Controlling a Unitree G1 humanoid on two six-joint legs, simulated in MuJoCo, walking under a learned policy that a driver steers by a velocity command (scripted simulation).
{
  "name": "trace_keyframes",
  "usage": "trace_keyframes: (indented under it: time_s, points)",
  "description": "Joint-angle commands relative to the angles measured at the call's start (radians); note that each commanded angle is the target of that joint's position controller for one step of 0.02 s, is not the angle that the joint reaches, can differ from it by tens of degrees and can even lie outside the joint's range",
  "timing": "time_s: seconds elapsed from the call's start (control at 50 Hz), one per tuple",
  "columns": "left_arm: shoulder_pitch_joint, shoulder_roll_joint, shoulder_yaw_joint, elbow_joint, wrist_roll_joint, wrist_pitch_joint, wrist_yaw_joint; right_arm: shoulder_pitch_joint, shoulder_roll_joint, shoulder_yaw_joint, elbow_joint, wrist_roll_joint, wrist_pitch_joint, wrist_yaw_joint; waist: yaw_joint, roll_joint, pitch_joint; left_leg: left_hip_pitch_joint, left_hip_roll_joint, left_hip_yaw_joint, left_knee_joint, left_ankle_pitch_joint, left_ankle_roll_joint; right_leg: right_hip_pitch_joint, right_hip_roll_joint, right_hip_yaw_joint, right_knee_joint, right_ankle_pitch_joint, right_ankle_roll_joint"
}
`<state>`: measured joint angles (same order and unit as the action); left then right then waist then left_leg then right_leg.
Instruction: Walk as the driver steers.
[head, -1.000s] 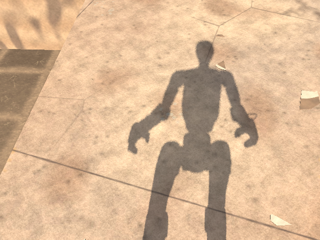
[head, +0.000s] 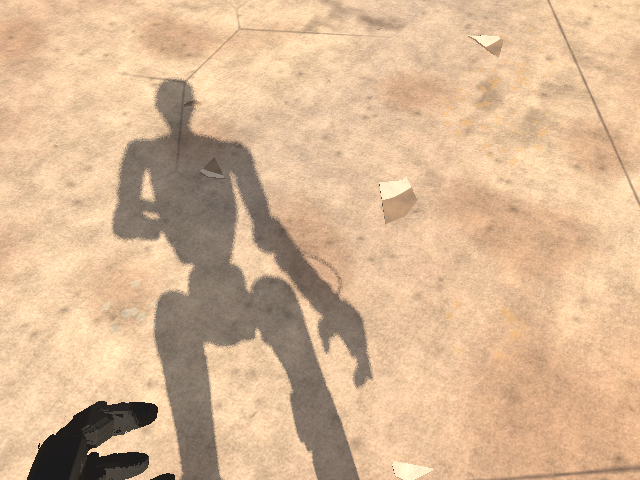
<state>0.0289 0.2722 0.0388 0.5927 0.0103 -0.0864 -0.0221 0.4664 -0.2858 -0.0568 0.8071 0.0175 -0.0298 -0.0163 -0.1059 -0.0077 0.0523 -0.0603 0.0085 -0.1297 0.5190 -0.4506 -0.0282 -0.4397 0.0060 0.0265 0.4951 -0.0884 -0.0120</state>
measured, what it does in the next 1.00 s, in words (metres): walks ahead, turning left: left foot, then right foot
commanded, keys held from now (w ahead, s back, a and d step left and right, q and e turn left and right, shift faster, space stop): q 0.78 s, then no key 0.22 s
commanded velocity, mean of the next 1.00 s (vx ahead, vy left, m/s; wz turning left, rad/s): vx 0.04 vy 0.00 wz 0.49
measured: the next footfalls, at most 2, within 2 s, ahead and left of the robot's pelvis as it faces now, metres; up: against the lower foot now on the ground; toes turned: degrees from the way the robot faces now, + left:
left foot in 0.42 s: +0.12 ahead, +0.13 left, +0.00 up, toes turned +17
right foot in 0.88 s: +0.20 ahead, -0.08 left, +0.00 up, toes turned +33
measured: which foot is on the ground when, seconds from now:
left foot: up 0.00-0.40, down 0.42-0.88, up 0.90-1.00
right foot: down 0.00-0.42, up 0.44-0.86, down 0.88-1.00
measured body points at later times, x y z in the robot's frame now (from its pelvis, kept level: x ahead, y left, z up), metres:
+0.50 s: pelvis +0.08 +0.02 +0.01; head +0.11 +0.06 +0.45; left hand +0.14 +0.35 -0.11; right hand +0.33 -0.20 -0.06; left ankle +0.08 +0.12 -0.73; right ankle +0.08 -0.12 -0.67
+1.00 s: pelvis +0.10 +0.00 +0.01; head +0.14 +0.00 +0.46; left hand +0.08 +0.31 -0.08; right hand +0.40 -0.16 -0.08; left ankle +0.03 +0.10 -0.67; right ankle +0.17 -0.10 -0.73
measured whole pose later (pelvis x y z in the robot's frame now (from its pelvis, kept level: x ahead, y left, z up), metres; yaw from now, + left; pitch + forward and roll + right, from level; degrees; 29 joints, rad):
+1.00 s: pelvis +0.10 +0.00 +0.01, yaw +32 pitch +1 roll +0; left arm 0.16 0.27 0.05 0.75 0.01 -0.01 0.00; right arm 0.17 -0.35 -0.07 0.59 0.00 0.04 -0.03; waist 0.01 0.05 0.05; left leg -0.45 -0.11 -0.17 0.98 -0.50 -0.05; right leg -0.24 0.02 0.03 0.48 -0.25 -0.02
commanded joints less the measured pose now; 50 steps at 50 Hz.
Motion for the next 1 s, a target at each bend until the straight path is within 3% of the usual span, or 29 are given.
trace_keyframes:
  time_s: [0.02, 0.04, 0.06, 0.08, 0.12, 0.16, 0.22, 0.3, 0.36, 0.4, 0.42, 0.44, 0.46, 0.48, 0.5, 0.52, 0.54, 0.58, 0.66, 0.74, 0.8, 0.86, 0.88, 0.9, 0.92, 0.94, 0.96, 1.0]
  points:
    - [0.312, 0.249, 0.082, -0.012, 0.023, 0.029, 0.025, 0.073, -0.064, 0.001, -0.115, -0.001, -0.023, -0.009, 0.16, -0.327, -0.521, -0.489, -0.071, -0.023, 0.645, -0.275, -0.025, 0.79, -0.502, 0.517, -0.029, 0.602, -0.294]
    - [0.262, 0.176, 0.062, -0.021, 0.011, 0.043, 0.023, 0.034, -0.153, -0.029, -0.099, 0.02, -0.005, -0.013, 0.162, -0.198, -0.396, -0.538, -0.014, -0.02, 0.741, -0.214, -0.036, 0.66, -0.431, 0.425, -0.081, 0.427, -0.267]
    - [0.198, 0.128, 0.047, -0.021, -0.003, 0.049, 0.025, -0.043, -0.158, -0.034, -0.114, 0.023, 0.011, -0.019, 0.148, -0.149, -0.27, -0.589, 0.013, 0.027, 0.753, -0.155, -0.038, 0.555, -0.377, 0.31, -0.102, 0.33, -0.233]
    - [0.135, 0.097, 0.035, -0.015, -0.009, 0.052, 0.023, -0.059, -0.142, -0.034, -0.113, 0.014, 0.033, -0.027, 0.121, -0.109, -0.19, -0.57, 0.04, 0.044, 0.723, -0.112, -0.051, 0.435, -0.326, 0.221, -0.135, 0.293, -0.216]
    - [0.059, 0.111, 0.041, 0.001, 0.011, 0.046, 0.019, -0.049, -0.11, -0.034, -0.121, 0.002, 0.069, -0.034, 0.075, -0.138, -0.117, -0.449, 0.057, 0.078, 0.682, -0.028, -0.064, 0.225, -0.274, 0.107, -0.21, 0.228, -0.208]
    - [0.032, 0.115, 0.046, 0.015, 0.017, 0.035, 0.024, -0.071, -0.09, -0.032, -0.146, -0.003, 0.078, -0.034, 0.066, -0.138, -0.095, -0.427, 0.063, 0.092, 0.607, 0.025, -0.067, 0.181, -0.281, 0.052, -0.245, 0.219, -0.229]
    - [0.027, 0.14, 0.056, 0.039, 0.005, 0.037, 0.035, -0.153, -0.079, -0.023, -0.197, -0.012, 0.077, -0.016, 0.081, -0.108, -0.108, -0.412, 0.089, 0.092, 0.453, 0.115, -0.05, 0.218, -0.31, 0.011, -0.247, 0.235, -0.242]
    - [0.021, 0.186, 0.07, 0.054, -0.01, 0.057, 0.033, -0.217, -0.106, -0.026, -0.244, -0.005, 0.084, 0.013, 0.095, -0.1, -0.106, -0.346, 0.085, 0.128, 0.311, 0.155, -0.02, 0.234, -0.332, -0.03, -0.235, 0.173, -0.229]
    - [0.036, 0.212, 0.079, 0.071, -0.03, 0.069, 0.025, -0.251, -0.123, -0.034, -0.28, -0.004, 0.091, 0.027, 0.099, -0.092, -0.098, -0.313, 0.066, 0.162, 0.186, 0.141, 0.015, 0.28, -0.346, -0.042, -0.173, 0.137, -0.193]
    - [0.061, 0.197, 0.076, 0.089, -0.044, 0.076, 0.024, -0.228, -0.136, -0.047, -0.28, -0.008, 0.088, 0.027, 0.081, -0.063, -0.108, -0.198, 0.018, 0.191, 0.018, 0.257, 0.057, 0.259, -0.301, -0.097, -0.059, 0.049, -0.12]
    - [0.125, 0.161, 0.067, 0.114, -0.029, 0.079, 0.021, -0.19, -0.189, -0.066, -0.276, -0.01, 0.084, 0.016, 0.081, 0.034, -0.121, -0.084, 0.042, 0.116, -0.069, 0.462, 0.096, 0.187, -0.239, -0.157, 0.077, -0.053, -0.049]
    - [0.137, 0.104, 0.046, 0.081, 0.023, 0.079, 0.017, -0.166, -0.315, -0.094, -0.303, -0.012, 0.079, -0.004, 0.106, 0.345, -0.138, 0.079, 0.298, -0.24, -0.108, 0.84, 0.227, -0.078, -0.089, -0.25, 0.413, -0.465, 0.061]
    - [0.035, 0.132, 0.051, 0.047, 0.016, 0.081, 0.028, -0.162, -0.301, -0.081, -0.325, -0.043, 0.057, 0.006, 0.038, 0.294, -0.174, 0.036, 0.389, -0.409, -0.156, 0.82, 0.396, -0.206, 0.006, -0.067, 0.635, -0.621, 0.086]
    - [0.012, 0.163, 0.062, 0.049, -0.009, 0.087, 0.032, -0.17, -0.264, -0.07, -0.316, -0.045, 0.036, 0.017, 0.036, 0.182, -0.173, 0.029, 0.348, -0.323, -0.162, 0.793, 0.38, -0.227, -0.019, 0.003, 0.718, -0.563, 0.076]
    - [0.028, 0.161, 0.064, 0.056, -0.018, 0.09, 0.037, -0.212, -0.243, -0.065, -0.308, -0.031, 0.025, 0.016, 0.068, 0.143, -0.155, 0.014, 0.297, -0.251, -0.15, 0.744, 0.328, -0.233, -0.037, 0.024, 0.71, -0.479, 0.065]
    - [0.043, 0.165, 0.066, 0.071, -0.01, 0.092, 0.044, -0.254, -0.215, -0.057, -0.314, -0.014, 0.025, 0.013, 0.086, 0.104, -0.15, 0.006, 0.259, -0.213, -0.143, 0.706, 0.285, -0.232, -0.049, 0.035, 0.675, -0.416, 0.066]
    - [0.052, 0.171, 0.069, 0.075, -0.003, 0.093, 0.047, -0.292, -0.205, -0.05, -0.32, -0.007, 0.031, 0.006, 0.105, 0.111, -0.149, -0.026, 0.235, -0.184, -0.142, 0.719, 0.269, -0.198, -0.046, 0.034, 0.657, -0.366, 0.073]
    - [0.076, 0.152, 0.065, 0.088, -0.008, 0.091, 0.042, -0.309, -0.2, -0.044, -0.328, -0.017, 0.038, -0.003, 0.12, 0.127, -0.176, -0.047, 0.206, -0.163, -0.142, 0.749, 0.268, -0.137, -0.02, 0.025, 0.625, -0.308, 0.09]
    - [0.046, 0.12, 0.05, 0.086, -0.013, 0.091, 0.041, -0.291, -0.217, -0.053, -0.322, -0.013, 0.049, -0.014, 0.096, 0.129, -0.176, -0.037, 0.189, -0.2, -0.134, 0.64, 0.271, -0.092, 0.001, 0.042, 0.414, -0.28, 0.107]
    - [0.04, 0.126, 0.051, 0.083, -0.019, 0.087, 0.031, -0.303, -0.228, -0.059, -0.322, -0.014, 0.06, -0.01, 0.085, 0.161, -0.153, -0.109, 0.174, -0.275, -0.138, 0.501, 0.269, 0.002, 0.026, 0.052, 0.272, -0.286, 0.096]
    - [0.061, 0.136, 0.055, 0.083, -0.023, 0.077, 0.02, -0.319, -0.219, -0.057, -0.32, -0.01, 0.064, -0.003, 0.088, 0.179, -0.155, -0.102, 0.168, -0.334, -0.117, 0.498, 0.257, 0.052, 0.032, 0.052, 0.176, -0.291, 0.077]
    - [0.132, 0.124, 0.056, 0.104, -0.015, 0.064, 0.008, -0.343, -0.185, -0.044, -0.314, 0.003, 0.071, -0.007, 0.13, 0.163, -0.167, -0.151, 0.114, -0.314, -0.047, 0.465, 0.189, 0.224, 0.014, 0.022, -0.096, -0.078, 0.034]
    - [0.143, 0.165, 0.064, 0.097, 0.002, 0.063, 0.011, -0.304, -0.148, -0.032, -0.306, -0.006, 0.068, -0.008, 0.114, 0.081, -0.173, -0.229, 0.06, -0.261, 0.028, 0.308, 0.129, 0.317, -0.104, 0.121, -0.145, 0.005, -0.01]
    - [0.096, 0.248, 0.076, 0.084, 0.016, 0.07, 0.018, -0.246, -0.109, -0.02, -0.31, -0.021, 0.061, -0.007, 0.044, -0.167, -0.132, -0.381, -0.098, -0.085, 0.178, 0.012, 0.059, 0.351, -0.278, 0.328, -0.173, 0.175, -0.128]
    - [0.1, 0.208, 0.067, 0.082, 0.033, 0.065, 0.018, -0.288, -0.177, -0.041, -0.315, -0.028, 0.053, -0.014, 0.094, -0.23, -0.111, -0.423, -0.105, -0.038, 0.375, -0.193, 0.008, 0.266, -0.395, 0.463, -0.207, 0.199, -0.276]
    - [0.081, 0.187, 0.059, 0.072, 0.026, 0.06, 0.02, -0.286, -0.232, -0.063, -0.298, -0.017, 0.052, -0.018, 0.1, -0.16, -0.088, -0.44, -0.087, -0.058, 0.525, -0.172, -0.012, 0.254, -0.375, 0.428, -0.208, 0.175, -0.29]
    - [0.054, 0.171, 0.055, 0.074, 0.01, 0.06, 0.025, -0.278, -0.226, -0.069, -0.278, -0.012, 0.057, -0.018, 0.085, -0.125, -0.076, -0.455, -0.084, -0.063, 0.583, -0.121, -0.026, 0.261, -0.319, 0.354, -0.191, 0.147, -0.25]
    - [0.038, 0.134, 0.039, 0.079, -0.014, 0.058, 0.031, -0.262, -0.166, -0.056, -0.253, -0.014, 0.07, -0.022, 0.086, -0.118, -0.065, -0.469, -0.078, -0.077, 0.602, -0.047, -0.056, 0.298, -0.258, 0.264, -0.163, 0.189, -0.208]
